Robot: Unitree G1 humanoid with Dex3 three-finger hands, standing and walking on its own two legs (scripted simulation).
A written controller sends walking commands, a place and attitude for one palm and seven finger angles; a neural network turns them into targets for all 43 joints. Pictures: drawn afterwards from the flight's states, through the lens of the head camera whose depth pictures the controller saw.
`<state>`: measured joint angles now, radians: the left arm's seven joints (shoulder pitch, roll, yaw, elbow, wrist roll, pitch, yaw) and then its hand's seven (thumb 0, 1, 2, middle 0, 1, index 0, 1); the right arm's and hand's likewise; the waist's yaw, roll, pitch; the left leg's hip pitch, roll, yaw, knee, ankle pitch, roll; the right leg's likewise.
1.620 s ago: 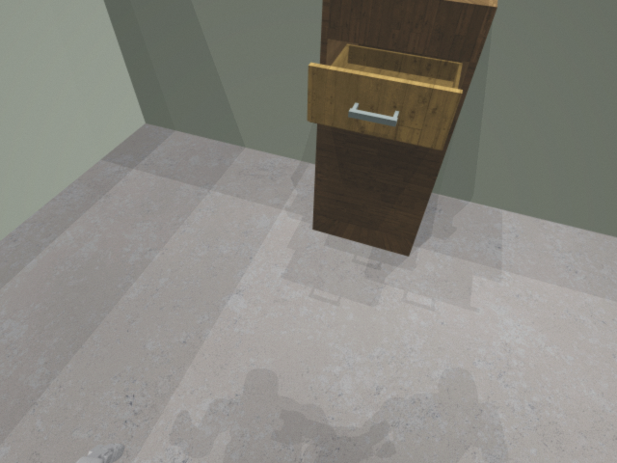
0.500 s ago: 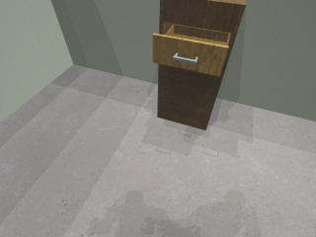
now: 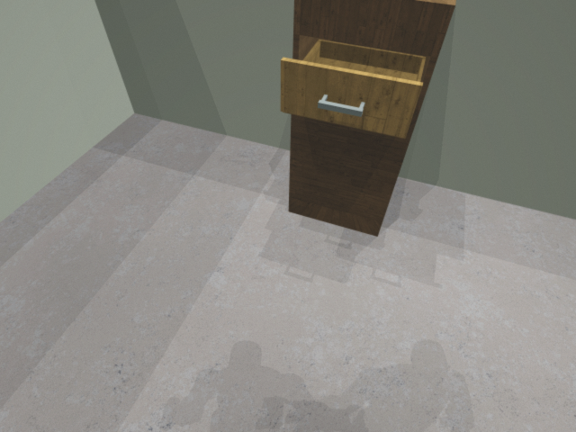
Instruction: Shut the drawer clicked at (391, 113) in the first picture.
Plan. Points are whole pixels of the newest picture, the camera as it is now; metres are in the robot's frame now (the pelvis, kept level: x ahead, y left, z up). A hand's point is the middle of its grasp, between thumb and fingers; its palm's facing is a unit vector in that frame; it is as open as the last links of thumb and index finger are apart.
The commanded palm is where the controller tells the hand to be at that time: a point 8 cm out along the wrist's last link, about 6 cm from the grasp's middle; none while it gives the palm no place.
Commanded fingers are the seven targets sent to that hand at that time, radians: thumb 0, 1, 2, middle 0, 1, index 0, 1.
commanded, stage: walk to a spot facing it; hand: left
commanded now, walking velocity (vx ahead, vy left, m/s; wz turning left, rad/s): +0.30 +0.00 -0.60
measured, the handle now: (341, 104) +0.94 -0.09 -0.04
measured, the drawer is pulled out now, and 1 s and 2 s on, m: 0.18 0.18 0.18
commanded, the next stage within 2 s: take the last steps up to it in 0.38 s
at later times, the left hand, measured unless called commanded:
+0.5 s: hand out of the picture +0.13 +0.12 -0.17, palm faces -0.14 -0.97 -0.21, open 7.4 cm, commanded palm none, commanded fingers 0.00 0.90 0.90 -0.20 -0.30 -0.20 -0.30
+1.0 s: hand (238, 309) +0.38 +0.13 -0.19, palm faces -0.24 -0.96 -0.15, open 7.4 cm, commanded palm none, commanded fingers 0.00 0.90 0.90 -0.20 -0.30 -0.20 -0.30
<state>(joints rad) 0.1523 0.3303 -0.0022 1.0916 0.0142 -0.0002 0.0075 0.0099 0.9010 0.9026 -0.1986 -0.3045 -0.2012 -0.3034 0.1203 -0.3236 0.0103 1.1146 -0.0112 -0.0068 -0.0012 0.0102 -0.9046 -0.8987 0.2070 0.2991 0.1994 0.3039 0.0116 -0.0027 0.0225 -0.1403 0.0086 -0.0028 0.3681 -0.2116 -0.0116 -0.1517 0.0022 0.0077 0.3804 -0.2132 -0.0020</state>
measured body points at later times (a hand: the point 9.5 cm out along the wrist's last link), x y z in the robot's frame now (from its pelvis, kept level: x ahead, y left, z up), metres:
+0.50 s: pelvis +0.12 -0.06 +0.00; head +0.14 -0.07 +0.44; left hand +0.14 +0.17 -0.15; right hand +0.10 -0.31 -0.16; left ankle +0.15 +0.08 -0.66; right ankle +0.07 -0.12 -0.75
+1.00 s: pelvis +0.31 -0.04 +0.00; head +0.33 -0.02 +0.45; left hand +0.39 +0.18 -0.17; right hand +0.27 -0.28 -0.14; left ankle +0.34 +0.03 -0.75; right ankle +0.26 -0.17 -0.65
